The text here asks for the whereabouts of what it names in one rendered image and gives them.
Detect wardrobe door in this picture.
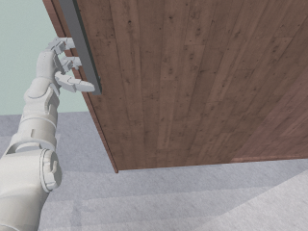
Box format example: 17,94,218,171
53,0,308,170
234,66,308,158

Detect robot left forearm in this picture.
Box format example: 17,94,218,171
0,77,61,161

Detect left robot upper arm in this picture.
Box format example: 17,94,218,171
0,148,63,231

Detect handle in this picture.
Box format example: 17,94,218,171
59,0,102,95

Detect left robot hand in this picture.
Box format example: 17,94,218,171
36,37,95,93

